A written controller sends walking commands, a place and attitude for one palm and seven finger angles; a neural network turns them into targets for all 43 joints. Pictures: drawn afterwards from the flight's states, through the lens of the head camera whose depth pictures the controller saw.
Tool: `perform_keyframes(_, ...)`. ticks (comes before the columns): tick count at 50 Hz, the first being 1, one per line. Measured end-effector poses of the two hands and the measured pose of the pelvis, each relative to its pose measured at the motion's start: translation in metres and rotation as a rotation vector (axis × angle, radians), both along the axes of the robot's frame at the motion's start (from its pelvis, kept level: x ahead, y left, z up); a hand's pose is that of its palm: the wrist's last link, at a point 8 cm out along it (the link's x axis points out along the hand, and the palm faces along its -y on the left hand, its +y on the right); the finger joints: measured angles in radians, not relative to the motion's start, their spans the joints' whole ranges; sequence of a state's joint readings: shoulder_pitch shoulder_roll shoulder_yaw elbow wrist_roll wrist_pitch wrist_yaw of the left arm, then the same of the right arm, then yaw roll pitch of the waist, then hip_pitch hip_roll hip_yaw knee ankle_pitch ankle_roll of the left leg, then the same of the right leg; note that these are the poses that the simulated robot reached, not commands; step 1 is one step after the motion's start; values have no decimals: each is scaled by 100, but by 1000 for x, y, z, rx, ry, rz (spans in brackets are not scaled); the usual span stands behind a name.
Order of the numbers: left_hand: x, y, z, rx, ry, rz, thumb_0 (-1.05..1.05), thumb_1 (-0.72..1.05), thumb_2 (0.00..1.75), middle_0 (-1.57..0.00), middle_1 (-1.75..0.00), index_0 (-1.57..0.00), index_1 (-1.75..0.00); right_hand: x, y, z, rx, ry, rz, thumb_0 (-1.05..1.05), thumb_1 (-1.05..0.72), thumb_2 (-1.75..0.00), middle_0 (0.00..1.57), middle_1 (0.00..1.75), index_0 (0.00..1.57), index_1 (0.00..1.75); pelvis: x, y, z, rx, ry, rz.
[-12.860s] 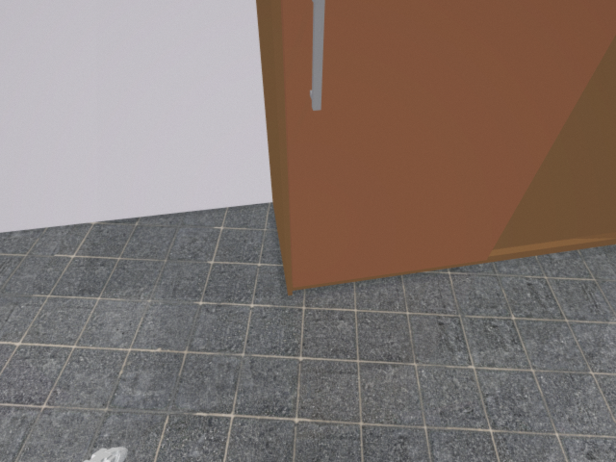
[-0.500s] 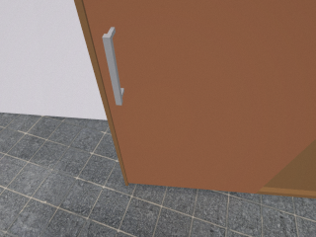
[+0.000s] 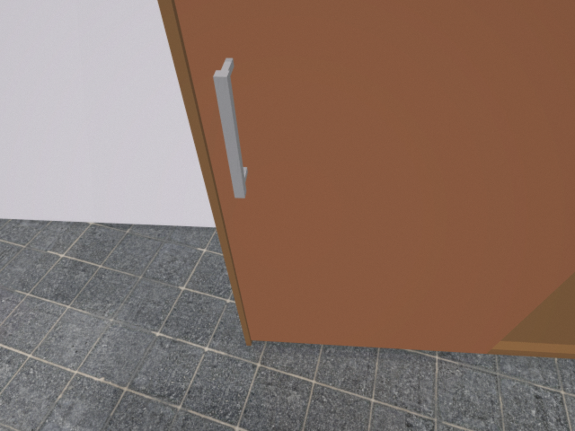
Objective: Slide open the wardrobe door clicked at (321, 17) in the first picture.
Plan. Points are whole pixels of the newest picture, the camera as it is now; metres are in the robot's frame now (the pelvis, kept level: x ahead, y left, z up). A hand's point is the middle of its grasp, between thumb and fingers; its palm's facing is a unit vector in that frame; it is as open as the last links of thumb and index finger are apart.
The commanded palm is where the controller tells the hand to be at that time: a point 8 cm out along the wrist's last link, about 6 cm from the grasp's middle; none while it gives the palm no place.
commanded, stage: come to a stop and stand still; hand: left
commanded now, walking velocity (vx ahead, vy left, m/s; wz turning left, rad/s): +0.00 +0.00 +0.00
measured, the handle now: (234, 134) +0.51 +0.11 +0.16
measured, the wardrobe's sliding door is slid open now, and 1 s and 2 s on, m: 0.00 0.00 0.00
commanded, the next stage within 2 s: look again from close up in 0.06 s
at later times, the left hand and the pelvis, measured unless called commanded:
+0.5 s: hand out of the picture +0.00 +0.16 -0.18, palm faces +0.02 -0.99 -0.16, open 7.4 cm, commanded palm none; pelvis +0.01 +0.00 +0.00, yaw +0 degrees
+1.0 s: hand out of the picture +0.01 +0.16 -0.17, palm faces +0.03 -0.98 -0.18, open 7.4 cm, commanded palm +0.10 +0.21 -0.07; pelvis +0.01 -0.01 +0.00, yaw +0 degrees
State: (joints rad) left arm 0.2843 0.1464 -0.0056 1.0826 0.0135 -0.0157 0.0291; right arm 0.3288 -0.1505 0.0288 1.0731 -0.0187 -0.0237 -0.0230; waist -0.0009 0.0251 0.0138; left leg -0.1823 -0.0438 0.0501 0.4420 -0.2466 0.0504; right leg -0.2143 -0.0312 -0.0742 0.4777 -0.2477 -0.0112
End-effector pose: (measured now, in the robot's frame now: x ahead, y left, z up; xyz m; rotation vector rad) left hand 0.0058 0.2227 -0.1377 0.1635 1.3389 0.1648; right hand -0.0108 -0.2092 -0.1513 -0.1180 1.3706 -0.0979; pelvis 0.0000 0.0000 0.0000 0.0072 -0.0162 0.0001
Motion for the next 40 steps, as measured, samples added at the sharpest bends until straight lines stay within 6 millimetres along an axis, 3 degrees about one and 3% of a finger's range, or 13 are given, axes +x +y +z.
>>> perform_keyframes(15,-14,-15,-8,-56,75,14,1,91,90,-20,-30,-20,-30,16,-7,7,-37,15,8,1,-92,-90,20,30,20,30,8,0,1,-4,0,0)
perform_keyframes(40,3,-12,-6,-33,43,11,1,91,90,-20,-30,-20,-30,22,-13,7,-38,24,7,1,-92,-90,20,30,20,30,14,-7,3,-3,-5,5)
